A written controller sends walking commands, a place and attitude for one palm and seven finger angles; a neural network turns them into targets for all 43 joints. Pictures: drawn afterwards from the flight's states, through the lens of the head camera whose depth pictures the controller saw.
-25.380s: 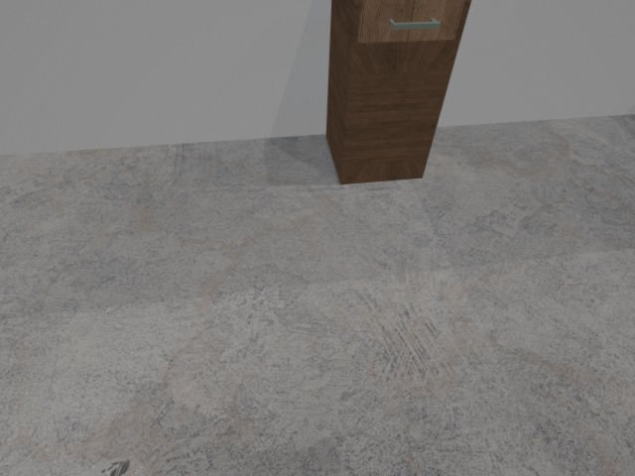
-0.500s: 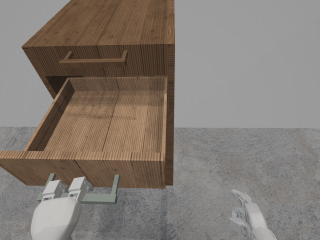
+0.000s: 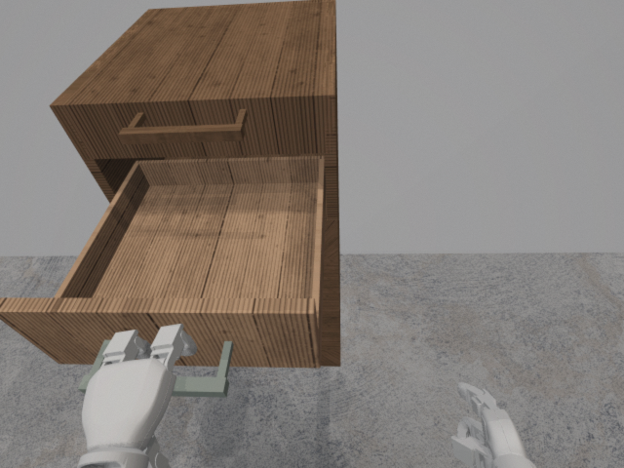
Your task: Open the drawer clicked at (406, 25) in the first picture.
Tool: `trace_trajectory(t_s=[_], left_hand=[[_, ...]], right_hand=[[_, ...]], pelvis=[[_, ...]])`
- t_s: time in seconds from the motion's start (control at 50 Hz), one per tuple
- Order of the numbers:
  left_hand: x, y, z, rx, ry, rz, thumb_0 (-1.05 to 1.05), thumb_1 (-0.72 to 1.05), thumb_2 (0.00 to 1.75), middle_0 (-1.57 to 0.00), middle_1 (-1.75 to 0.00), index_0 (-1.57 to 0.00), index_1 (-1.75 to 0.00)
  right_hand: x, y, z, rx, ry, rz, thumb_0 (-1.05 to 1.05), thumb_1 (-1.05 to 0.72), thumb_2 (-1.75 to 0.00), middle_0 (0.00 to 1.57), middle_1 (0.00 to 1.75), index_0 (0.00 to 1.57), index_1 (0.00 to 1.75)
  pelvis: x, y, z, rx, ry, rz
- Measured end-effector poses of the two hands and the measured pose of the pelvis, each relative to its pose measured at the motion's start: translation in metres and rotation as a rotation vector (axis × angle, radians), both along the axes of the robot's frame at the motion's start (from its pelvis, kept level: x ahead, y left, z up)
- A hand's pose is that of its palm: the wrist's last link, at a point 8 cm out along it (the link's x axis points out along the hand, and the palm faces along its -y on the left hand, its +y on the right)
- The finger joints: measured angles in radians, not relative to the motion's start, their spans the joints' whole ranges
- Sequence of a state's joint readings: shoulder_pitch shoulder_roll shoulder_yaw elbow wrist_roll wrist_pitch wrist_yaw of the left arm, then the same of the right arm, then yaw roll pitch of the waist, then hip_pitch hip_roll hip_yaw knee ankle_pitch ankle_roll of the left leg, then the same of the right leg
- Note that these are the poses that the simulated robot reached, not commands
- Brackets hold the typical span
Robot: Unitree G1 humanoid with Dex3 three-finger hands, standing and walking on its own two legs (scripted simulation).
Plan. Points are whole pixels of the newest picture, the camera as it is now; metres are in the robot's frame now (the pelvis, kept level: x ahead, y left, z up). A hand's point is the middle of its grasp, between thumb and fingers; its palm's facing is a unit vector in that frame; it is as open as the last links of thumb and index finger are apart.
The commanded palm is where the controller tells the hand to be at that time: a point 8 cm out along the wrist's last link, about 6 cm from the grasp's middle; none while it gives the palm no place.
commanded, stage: lift the hand off the handle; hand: left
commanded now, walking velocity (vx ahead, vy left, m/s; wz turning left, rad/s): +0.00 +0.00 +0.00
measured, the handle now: (160, 368) +0.22 +0.22 +0.03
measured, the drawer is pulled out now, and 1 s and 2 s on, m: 0.30 0.30 0.30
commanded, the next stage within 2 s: draw the hand back to the body in 1.08 s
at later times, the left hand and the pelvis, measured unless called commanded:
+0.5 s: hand (122, 378) +0.18 +0.23 +0.10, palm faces +0.08 -0.12 -0.99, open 13.5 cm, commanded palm +0.15 +0.22 +0.16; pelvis +0.01 +0.00 +0.02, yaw +0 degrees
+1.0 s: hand (96, 338) +0.19 +0.22 +0.18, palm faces +0.20 -0.14 -0.97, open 13.8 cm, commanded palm +0.14 +0.21 +0.23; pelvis +0.00 +0.01 +0.04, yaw +0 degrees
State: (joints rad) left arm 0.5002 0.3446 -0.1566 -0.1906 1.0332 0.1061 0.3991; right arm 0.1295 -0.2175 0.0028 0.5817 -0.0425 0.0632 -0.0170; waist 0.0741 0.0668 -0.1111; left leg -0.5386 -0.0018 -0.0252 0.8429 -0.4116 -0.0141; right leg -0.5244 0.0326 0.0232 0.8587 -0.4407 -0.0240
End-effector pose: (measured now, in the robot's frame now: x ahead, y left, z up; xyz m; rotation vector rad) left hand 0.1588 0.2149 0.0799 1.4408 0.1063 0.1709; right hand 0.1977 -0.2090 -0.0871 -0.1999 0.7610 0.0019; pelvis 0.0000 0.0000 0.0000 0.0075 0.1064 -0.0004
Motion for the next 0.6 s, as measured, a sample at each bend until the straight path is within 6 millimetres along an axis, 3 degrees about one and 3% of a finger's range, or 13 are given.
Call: trace_trajectory(t_s=[0.24, 0.44, 0.6], left_hand=[[0.001, 0.006, 0.033, 0.002, -0.008, 0.018, 0.00, -0.49, 0.30, -0.32, -1.20, -0.38, -1.23], [0.001, 0.010, 0.057, -0.007, -0.007, 0.004, 0.00, -0.49, 0.30, -0.32, -1.20, -0.39, -1.24], [-0.002, 0.016, 0.089, -0.009, -0.069, 0.008, 0.00, -0.49, 0.30, -0.32, -1.20, -0.36, -1.22]], right_hand=[[0.019, -0.003, 0.018, 0.001, -0.036, 0.011, 0.02, -0.91, -0.90, 0.20, 0.30, 0.20, 0.30], [0.033, 0.006, 0.030, 0.009, -0.058, 0.042, 0.01, -0.91, -0.90, 0.20, 0.30, 0.20, 0.30], [0.038, 0.014, 0.038, 0.028, -0.070, 0.057, 0.02, -0.91, -0.90, 0.20, 0.30, 0.20, 0.30]], pelvis=[[0.007, -0.004, 0.012, 0.003, -0.040, -0.001], [0.013, -0.002, 0.020, -0.001, -0.065, 0.000], [0.016, 0.005, 0.026, -0.007, -0.085, -0.002]])
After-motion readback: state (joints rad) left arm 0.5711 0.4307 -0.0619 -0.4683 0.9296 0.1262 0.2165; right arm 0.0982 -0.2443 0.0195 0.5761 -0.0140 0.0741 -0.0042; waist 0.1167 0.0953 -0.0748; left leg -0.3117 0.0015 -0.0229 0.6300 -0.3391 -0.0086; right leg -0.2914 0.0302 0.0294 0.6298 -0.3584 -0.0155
